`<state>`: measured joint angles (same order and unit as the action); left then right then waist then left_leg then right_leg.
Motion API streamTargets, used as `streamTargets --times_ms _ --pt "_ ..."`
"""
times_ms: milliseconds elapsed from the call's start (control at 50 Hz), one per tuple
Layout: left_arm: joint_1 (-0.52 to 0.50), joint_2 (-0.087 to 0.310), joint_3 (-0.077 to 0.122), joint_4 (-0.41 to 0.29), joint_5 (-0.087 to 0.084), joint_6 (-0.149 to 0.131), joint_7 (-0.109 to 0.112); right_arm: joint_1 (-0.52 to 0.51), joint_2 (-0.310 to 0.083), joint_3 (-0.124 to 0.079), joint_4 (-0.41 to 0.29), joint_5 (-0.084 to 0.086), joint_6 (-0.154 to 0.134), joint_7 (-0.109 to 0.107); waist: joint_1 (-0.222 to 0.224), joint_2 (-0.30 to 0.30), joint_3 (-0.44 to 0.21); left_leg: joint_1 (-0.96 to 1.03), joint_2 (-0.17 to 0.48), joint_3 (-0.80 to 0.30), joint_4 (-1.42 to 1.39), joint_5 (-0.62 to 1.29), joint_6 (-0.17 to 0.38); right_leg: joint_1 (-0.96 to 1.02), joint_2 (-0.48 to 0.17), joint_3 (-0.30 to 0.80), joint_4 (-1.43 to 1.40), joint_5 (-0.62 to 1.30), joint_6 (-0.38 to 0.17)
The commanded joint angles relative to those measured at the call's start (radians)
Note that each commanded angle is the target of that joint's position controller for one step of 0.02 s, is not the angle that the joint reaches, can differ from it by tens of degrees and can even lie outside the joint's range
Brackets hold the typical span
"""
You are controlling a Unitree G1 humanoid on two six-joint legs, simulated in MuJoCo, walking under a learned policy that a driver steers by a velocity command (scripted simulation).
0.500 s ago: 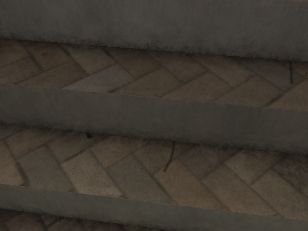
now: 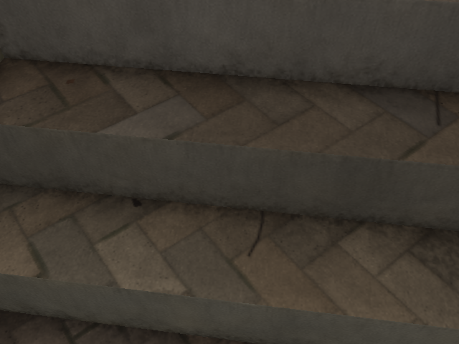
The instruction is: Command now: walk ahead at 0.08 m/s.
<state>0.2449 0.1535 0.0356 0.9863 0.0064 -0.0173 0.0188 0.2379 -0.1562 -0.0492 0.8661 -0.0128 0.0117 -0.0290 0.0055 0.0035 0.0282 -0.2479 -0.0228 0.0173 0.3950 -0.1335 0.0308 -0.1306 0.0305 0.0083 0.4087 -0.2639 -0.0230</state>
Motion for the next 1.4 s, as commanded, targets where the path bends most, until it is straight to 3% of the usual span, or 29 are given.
streamTargets --times_ms 20,60,100,140,200,240,280,320,360,400,440,520,560,640,820,960,1040,1400 --pt "0.039 0.027 -0.005 -0.014 0.032 -0.005 0.015 0.067 -0.021 0.008 -0.01 -0.015 -0.027 -0.009 -0.016 -0.019 -0.037 0.104 0.137 -0.137 -0.128 -0.072 0.028 -0.066 -0.101 0.101 -0.141 0.014 -0.017" --pt "0.026 0.039 -0.006 -0.022 0.034 -0.004 0.023 0.017 -0.066 0.003 -0.012 -0.014 -0.031 -0.017 -0.002 0.032 0.019 0.032 0.126 -0.166 -0.199 -0.292 0.025 -0.047 -0.078 0.087 -0.146 -0.046 -0.037" --pt "0.006 0.053 -0.004 -0.048 0.032 -0.014 0.02 -0.03 -0.095 -0.006 -0.03 -0.006 -0.033 -0.021 0.008 0.055 0.045 -0.006 0.12 -0.176 -0.198 -0.369 0.055 -0.05 -0.062 0.068 -0.099 -0.081 -0.065" --pt "0.023 0.049 -0.004 -0.062 0.022 -0.031 0.014 -0.045 -0.098 -0.012 -0.043 0.007 -0.037 -0.02 0.015 0.043 0.023 -0.02 0.109 -0.172 -0.173 -0.435 0.093 -0.058 -0.049 0.061 -0.063 -0.156 -0.096" --pt "-0.007 0.051 -0.003 -0.102 0.018 -0.051 0.007 -0.097 -0.061 -0.006 -0.079 0.015 -0.052 -0.016 0.013 -0.045 0.031 -0.051 0.078 -0.121 -0.086 -0.3 0.109 -0.074 -0.09 0.129 -0.11 -0.152 -0.126" --pt "-0.049 0.083 0.007 -0.133 0.013 -0.059 0.008 -0.077 -0.049 -0.001 -0.079 0.016 -0.075 -0.01 -0.011 -0.123 0.013 -0.023 0.043 -0.057 0.006 -0.16 0.111 -0.079 -0.144 0.209 -0.18 -0.119 -0.15" --pt "-0.085 0.075 0.008 -0.162 0.006 -0.062 0.007 -0.043 -0.049 -0.001 -0.071 0.011 -0.094 -0.003 -0.033 -0.08 -0.004 0.011 0.053 -0.058 0.01 -0.103 0.115 -0.061 -0.155 0.206 -0.166 -0.004 -0.16" --pt "-0.095 0.061 0.002 -0.182 -0.001 -0.076 0.002 -0.063 -0.055 -0.004 -0.083 0.007 -0.104 0.004 -0.04 -0.003 -0.029 0.061 0.079 -0.106 -0.039 0.019 0.112 -0.022 -0.118 0.12 -0.063 0.332 -0.142" --pt "-0.066 0.074 0.005 -0.195 -0.006 -0.088 0.002 -0.057 -0.083 -0.014 -0.09 0.007 -0.101 0.002 -0.035 0.045 -0.127 0.154 0.099 -0.138 -0.038 0.211 0.109 0.015 -0.101 0.073 0.052 0.532 -0.112" --pt "-0.091 0.062 -0.003 -0.226 -0.018 -0.084 0.005 -0.099 -0.081 -0.012 -0.114 0.01 -0.092 -0.001 -0.029 0.038 -0.163 0.189 0.115 -0.145 -0.041 0.366 0.108 0.009 -0.092 0.068 0.105 0.585 -0.087" --pt "-0.116 0.048 -0.01 -0.255 -0.014 -0.077 0.006 -0.133 -0.078 -0.007 -0.128 0.01 -0.086 -0.002 -0.018 0.027 -0.179 0.206 0.129 -0.137 -0.037 0.464 0.103 -0.003 -0.083 0.068 0.125 0.546 -0.072" --pt "-0.184 0.021 -0.032 -0.312 0.0 -0.068 0.008 -0.204 -0.063 0.012 -0.157 0.006 -0.082 -0.004 -0.001 0.011 -0.142 0.219 0.151 -0.125 -0.029 0.594 0.086 -0.025 -0.084 0.087 0.001 0.437 -0.048" --pt "-0.21 0.043 -0.034 -0.334 0.007 -0.063 0.012 -0.209 -0.068 0.016 -0.169 0.011 -0.082 -0.003 -0.007 -0.012 -0.167 0.226 0.148 -0.123 -0.015 0.622 0.073 0.024 -0.102 0.099 -0.04 0.538 -0.033" --pt "-0.274 0.066 -0.04 -0.378 0.009 -0.059 0.013 -0.24 -0.067 0.031 -0.2 0.017 -0.083 -0.002 -0.019 -0.044 -0.234 0.183 0.136 -0.116 -0.041 0.503 0.037 0.123 -0.138 0.125 -0.024 0.771 -0.012" --pt "-0.344 0.066 -0.063 -0.409 0.021 -0.062 -0.001 -0.332 -0.056 0.057 -0.245 0.013 -0.083 0.008 -0.015 -0.02 -0.213 0.157 0.154 -0.128 -0.11 0.333 -0.002 0.101 -0.154 0.167 -0.133 0.573 -0.009" --pt "-0.363 0.078 -0.074 -0.399 0.032 -0.077 -0.013 -0.337 -0.085 0.06 -0.237 0.009 -0.092 0.012 -0.013 -0.005 -0.157 0.111 0.15 -0.12 -0.13 0.077 0.0 0.039 -0.143 0.193 -0.171 0.238 -0.039" --pt "-0.37 0.092 -0.075 -0.398 0.034 -0.082 -0.016 -0.335 -0.096 0.062 -0.24 0.008 -0.099 0.014 -0.014 -0.022 -0.131 0.086 0.143 -0.115 -0.122 0.02 0.006 0.01 -0.141 0.204 -0.178 0.155 -0.051" --pt "-0.341 0.107 -0.081 -0.37 0.034 -0.083 -0.012 -0.295 -0.125 0.069 -0.228 0.005 -0.103 0.011 -0.013 -0.019 -0.16 0.132 0.159 -0.134 -0.113 0.16 0.011 0.048 -0.139 0.189 -0.156 0.307 -0.044"
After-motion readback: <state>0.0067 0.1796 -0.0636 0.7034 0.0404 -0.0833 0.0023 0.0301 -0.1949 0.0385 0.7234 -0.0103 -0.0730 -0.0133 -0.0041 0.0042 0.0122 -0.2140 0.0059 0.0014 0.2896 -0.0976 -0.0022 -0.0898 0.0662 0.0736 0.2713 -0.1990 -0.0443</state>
